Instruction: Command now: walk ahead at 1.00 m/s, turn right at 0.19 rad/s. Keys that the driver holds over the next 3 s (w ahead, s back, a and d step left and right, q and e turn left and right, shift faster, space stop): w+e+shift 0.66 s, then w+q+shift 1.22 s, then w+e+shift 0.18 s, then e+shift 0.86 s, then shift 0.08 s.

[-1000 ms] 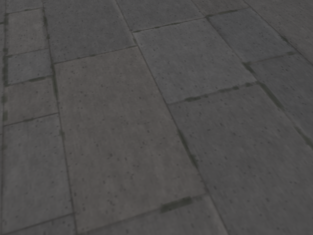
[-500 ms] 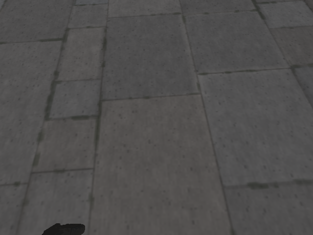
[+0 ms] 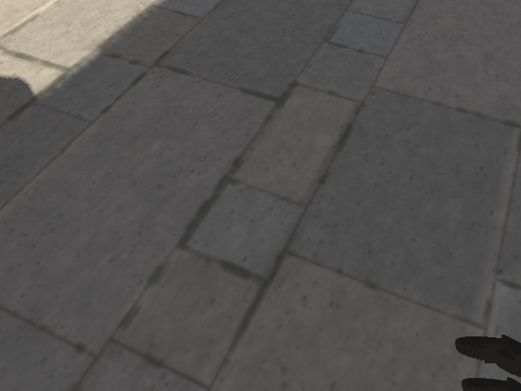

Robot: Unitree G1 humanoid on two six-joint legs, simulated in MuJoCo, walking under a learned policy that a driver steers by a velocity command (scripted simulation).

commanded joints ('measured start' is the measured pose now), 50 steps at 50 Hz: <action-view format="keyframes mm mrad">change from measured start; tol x32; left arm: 1 -173 143 21 -120 -15 -33 10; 50 -108 145 -4 -71 49 -14 41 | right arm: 1 -85 -5 20 -82 -12 -39 24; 10 438 -255 -86 24 -19 -34 -12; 50 -110 -65 -24 19 44 -49 60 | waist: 1 -88 -60 111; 8 -314 -163 -165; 10 -255 351 -528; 18 -70 51 97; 29 199 36 -161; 31 -85 -523 -240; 34 -64 23 -66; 50 -53 -105 63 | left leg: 1 120 -1 -9 -273 215 -35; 8 879 -23 -8 -396 132 29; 10 1262 385 -853 -670 -511 195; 16 583 246 -187 -806 -4 120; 24 547 145 274 -926 298 36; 28 720 180 296 -441 1205 18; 29 555 157 276 -112 1160 1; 31 -85 -159 30 642 -402 -58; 50 97 -125 166 -464 516 33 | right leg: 1 -220 -224 255 -239 161 -204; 7 -110 -201 173 99 700 -110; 10 -700 -40 147 1021 -166 -34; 12 -871 -136 85 1113 -52 -27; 28 -183 -8 -220 494 168 -146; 30 288 -53 31 378 174 -230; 31 473 -221 652 117 -162 -433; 33 292 -294 857 -161 -436 -353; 39 -227 -175 306 -155 44 -243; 50 183 -176 -128 -175 927 -6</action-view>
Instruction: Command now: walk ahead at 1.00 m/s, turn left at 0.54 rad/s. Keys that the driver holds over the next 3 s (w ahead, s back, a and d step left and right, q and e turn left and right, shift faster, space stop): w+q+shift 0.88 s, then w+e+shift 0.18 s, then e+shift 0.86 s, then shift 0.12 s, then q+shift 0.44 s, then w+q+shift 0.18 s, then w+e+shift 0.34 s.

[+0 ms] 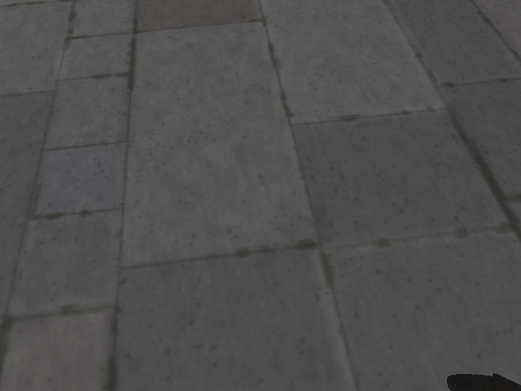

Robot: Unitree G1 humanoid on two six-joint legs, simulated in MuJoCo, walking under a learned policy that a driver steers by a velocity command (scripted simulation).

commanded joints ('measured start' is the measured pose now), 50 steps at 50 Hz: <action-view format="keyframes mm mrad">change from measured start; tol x64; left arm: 1 16 209 56 -21 27 16 25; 50 134 69 1 -49 -54 -22 -11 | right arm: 1 -90 -111 -41 -102 12 -21 23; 5 629 -228 -83 99 5 49 -24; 50 406 -302 -100 -90 -42 54 -41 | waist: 1 -47 -132 -11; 25 73 105 -274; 27 -15 -618 -572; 50 -165 282 -461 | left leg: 1 209 -126 122 -4 -64 37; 6 1242 163 -732 -55 -836 409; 21 413 -81 -493 -290 -515 150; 28 -121 -36 -232 942 -737 9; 42 8 80 5 333 -207 22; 50 1370 322 -778 -56 -643 366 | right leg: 1 -59 -251 -73 114 1292 99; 4 -264 -272 -73 837 1672 120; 6 -1081 29 145 1619 -207 157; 20 -533 -66 124 379 560 187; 28 271 -529 1002 141 -538 -107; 47 -227 -390 -123 364 1595 24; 50 -930 -79 143 1407 -174 24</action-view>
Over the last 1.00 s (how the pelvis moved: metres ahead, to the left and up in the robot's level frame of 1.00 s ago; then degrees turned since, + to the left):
0.83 -0.28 -0.02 -31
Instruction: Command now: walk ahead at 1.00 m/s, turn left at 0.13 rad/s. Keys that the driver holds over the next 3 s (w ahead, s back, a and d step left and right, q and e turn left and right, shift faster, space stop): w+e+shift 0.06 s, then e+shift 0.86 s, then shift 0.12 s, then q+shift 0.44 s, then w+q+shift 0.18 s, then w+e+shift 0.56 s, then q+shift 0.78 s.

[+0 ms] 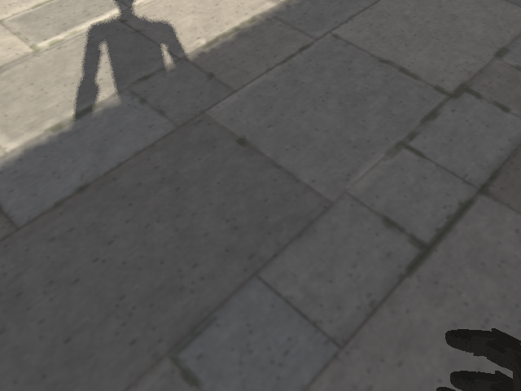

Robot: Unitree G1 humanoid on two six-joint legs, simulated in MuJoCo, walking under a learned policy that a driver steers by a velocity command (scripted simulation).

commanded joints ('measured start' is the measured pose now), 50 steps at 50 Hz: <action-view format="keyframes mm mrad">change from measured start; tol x32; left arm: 1 -71 170 12 -132 -77 -74 -18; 50 -191 206 91 -339 -6 142 12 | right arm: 1 471 -193 -83 66 -38 -18 -23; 50 -1 -119 -58 36 -39 24 -90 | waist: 1 -251 107 -448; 5 -34 -22 -3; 18 107 101 -194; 21 -108 -409 -267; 24 -53 90 -208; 50 -18 76 -98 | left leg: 1 1062 386 -873 -431 -421 204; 9 228 190 -4 -569 614 -26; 18 505 204 116 -56 923 -119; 19 405 167 105 211 755 -150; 20 184 -22 77 564 -347 -201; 22 -81 -111 -276 900 -427 -220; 50 387 257 -451 -425 108 21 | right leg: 1 -877 47 313 720 -21 -95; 13 -601 7 43 -146 730 29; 18 -312 118 11 -177 532 -57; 21 72 -180 808 -337 1098 -389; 24 -155 -172 877 -576 238 -337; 30 -345 -12 610 -507 670 -237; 43 -328 74 765 -362 384 -121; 46 -675 269 426 131 -242 1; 50 -731 133 318 435 8 81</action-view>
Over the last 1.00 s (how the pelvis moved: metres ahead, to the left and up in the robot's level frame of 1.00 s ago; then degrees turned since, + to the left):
0.85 0.28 -0.03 52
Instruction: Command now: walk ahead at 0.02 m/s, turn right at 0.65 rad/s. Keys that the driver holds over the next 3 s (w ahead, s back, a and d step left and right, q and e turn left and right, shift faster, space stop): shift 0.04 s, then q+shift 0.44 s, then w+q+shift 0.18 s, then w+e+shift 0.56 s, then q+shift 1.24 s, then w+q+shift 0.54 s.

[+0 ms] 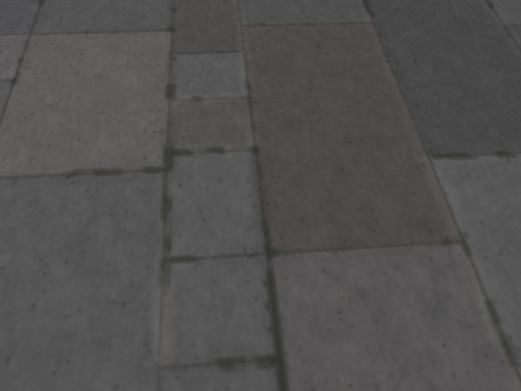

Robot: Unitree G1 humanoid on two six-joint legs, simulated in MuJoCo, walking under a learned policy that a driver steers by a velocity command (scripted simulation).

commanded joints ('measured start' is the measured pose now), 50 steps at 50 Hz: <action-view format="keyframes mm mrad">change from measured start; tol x32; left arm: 1 82 102 29 -26 6 0 6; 50 -12 -24 -35 110 -23 -128 -69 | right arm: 1 -59 -107 -10 -91 9 6 -16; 33 -59 -88 -3 -186 60 37 78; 38 530 -330 -79 -3 41 -10 42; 50 224 -86 6 -12 -5 -115 11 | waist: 1 18 121 -80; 33 63 -75 13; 38 -223 449 -185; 50 -9 74 110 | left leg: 1 118 268 -237 -158 125 189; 14 75 178 -354 -85 110 137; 17 -306 8 -9 427 -442 -35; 21 -368 82 15 693 -270 -114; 33 -307 167 155 307 -260 28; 36 202 38 260 93 -189 93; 39 729 457 -639 -234 -540 319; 50 208 218 294 -395 343 13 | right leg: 1 -108 -86 -83 243 47 44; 13 275 -94 -168 -689 207 -8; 21 452 -437 -112 -705 793 -219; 30 505 -523 -148 -900 -4 -211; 35 376 -490 -293 -829 57 -182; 37 51 -374 -449 -375 432 -129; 39 -508 -184 -196 292 -66 -54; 50 -292 -220 -227 -72 614 -77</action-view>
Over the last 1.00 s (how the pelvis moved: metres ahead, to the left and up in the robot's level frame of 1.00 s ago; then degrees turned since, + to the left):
0.54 -0.01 0.04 -46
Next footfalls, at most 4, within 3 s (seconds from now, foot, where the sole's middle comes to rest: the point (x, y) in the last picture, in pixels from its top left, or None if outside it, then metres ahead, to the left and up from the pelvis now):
0.28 right None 0.03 -0.12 -0.77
0.74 left None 0.05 0.21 -0.77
1.18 right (167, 373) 0.50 0.24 -0.77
1.58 left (96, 268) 0.80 0.48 -0.77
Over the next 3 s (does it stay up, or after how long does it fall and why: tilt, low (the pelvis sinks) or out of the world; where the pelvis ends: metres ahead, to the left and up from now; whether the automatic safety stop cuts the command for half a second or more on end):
stays up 0.80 0.61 0.00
